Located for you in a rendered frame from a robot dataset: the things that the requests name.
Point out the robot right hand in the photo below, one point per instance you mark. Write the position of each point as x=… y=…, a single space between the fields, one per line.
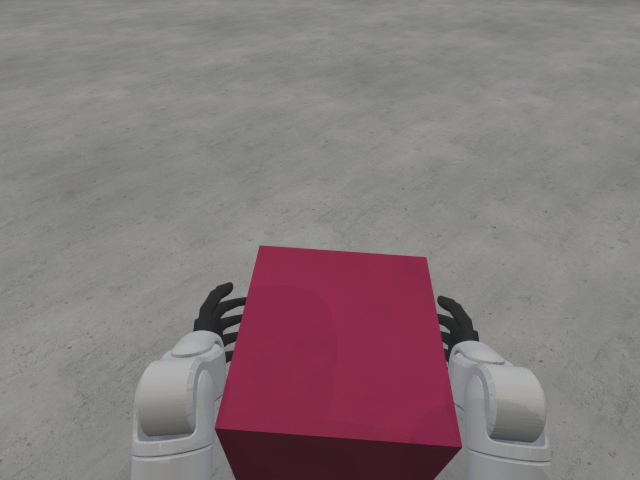
x=460 y=326

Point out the robot right forearm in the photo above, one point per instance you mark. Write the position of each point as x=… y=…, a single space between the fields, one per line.
x=506 y=423

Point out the robot left hand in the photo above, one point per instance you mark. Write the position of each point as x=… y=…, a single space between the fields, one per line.
x=211 y=312

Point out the carton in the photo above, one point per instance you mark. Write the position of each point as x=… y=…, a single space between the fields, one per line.
x=338 y=371

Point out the robot left forearm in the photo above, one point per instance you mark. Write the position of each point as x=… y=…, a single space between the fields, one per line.
x=173 y=419

